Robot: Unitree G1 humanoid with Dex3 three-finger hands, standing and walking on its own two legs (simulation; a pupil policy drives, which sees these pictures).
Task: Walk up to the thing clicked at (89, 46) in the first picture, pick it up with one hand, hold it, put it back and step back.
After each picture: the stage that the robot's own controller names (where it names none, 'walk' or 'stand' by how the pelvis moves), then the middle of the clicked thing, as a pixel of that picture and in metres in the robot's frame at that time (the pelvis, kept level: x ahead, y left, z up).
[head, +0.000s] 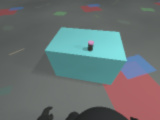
stand; (90, 46) +0.79 +0.02 -0.10
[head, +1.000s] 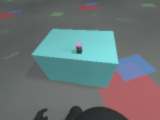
walk; (79, 48) +0.69 +0.17 -0.07
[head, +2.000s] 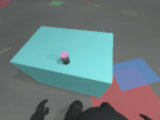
rise first; (65, 58) +0.47 +0.25 -0.06
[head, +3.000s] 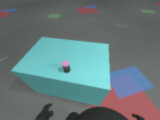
stand; (66, 66) +0.46 +0.24 -0.10
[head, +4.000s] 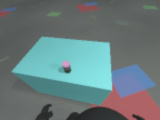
stand; (67, 67) +0.45 +0.23 -0.10
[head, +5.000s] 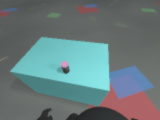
stand; (65, 67) +0.45 +0.24 -0.11
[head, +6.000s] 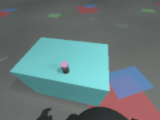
stand; (65, 67) +0.45 +0.24 -0.11
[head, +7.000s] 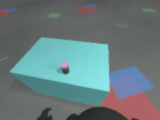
stand; (65, 68) +0.45 +0.24 -0.11
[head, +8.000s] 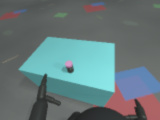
rise first; (69, 67) +0.45 +0.23 -0.10
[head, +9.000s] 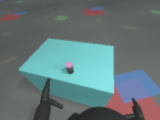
go down; (69, 68) +0.46 +0.23 -0.10
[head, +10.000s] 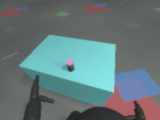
go down; (70, 65) +0.46 +0.23 -0.10
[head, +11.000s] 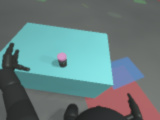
go down; (62, 60) +0.45 +0.21 -0.04
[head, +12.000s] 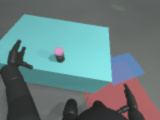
close in; (59, 55) +0.47 +0.21 -0.03
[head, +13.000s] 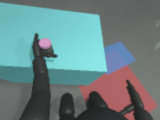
close; (47, 48) +0.49 +0.23 +0.02
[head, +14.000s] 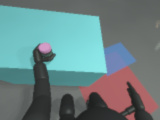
lift; (47, 52) +0.46 +0.23 +0.02
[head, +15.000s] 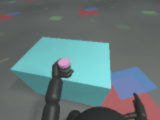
lift; (65, 68) +0.31 +0.17 +0.12
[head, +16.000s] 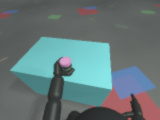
hold; (66, 67) +0.33 +0.17 +0.11
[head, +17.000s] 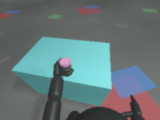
hold; (66, 67) +0.33 +0.17 +0.09
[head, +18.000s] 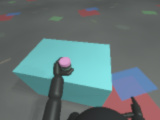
crouch; (66, 66) +0.33 +0.17 +0.10
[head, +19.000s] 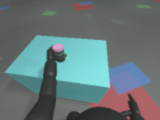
crouch; (59, 53) +0.43 +0.21 +0.12
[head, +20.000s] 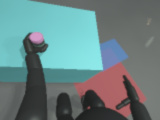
lower; (39, 43) +0.51 +0.25 +0.02
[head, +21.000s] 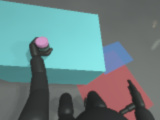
lower; (44, 47) +0.49 +0.24 +0.02
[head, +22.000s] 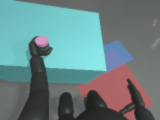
lower; (44, 46) +0.49 +0.24 +0.02
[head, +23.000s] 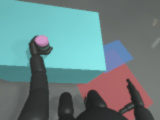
lower; (44, 45) +0.50 +0.24 +0.02
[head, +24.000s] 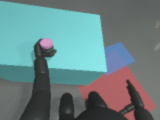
loosen; (48, 48) +0.49 +0.22 +0.02
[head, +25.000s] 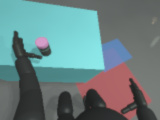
rise; (44, 47) +0.49 +0.23 +0.02
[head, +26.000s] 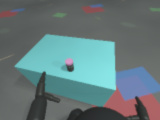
sink last; (69, 65) +0.45 +0.21 -0.05
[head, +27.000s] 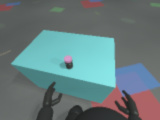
stand; (68, 62) +0.46 +0.21 -0.05
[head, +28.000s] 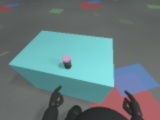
stand; (67, 62) +0.46 +0.22 -0.04
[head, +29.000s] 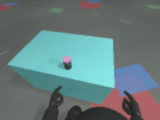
stand; (67, 63) +0.45 +0.21 -0.04
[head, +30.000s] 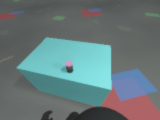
stand; (69, 67) +0.48 +0.21 -0.10
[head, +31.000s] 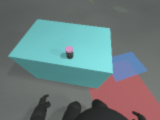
walk; (69, 52) +0.53 +0.19 -0.09
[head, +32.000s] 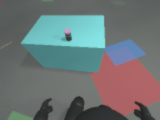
walk; (68, 35) +0.77 +0.28 -0.08
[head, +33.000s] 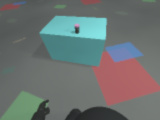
stand; (77, 28) +1.07 +0.23 -0.08
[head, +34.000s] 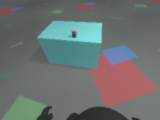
stand; (74, 33) +1.07 +0.26 -0.11
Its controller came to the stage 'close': yes
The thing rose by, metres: 0.22
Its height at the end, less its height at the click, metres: +0.00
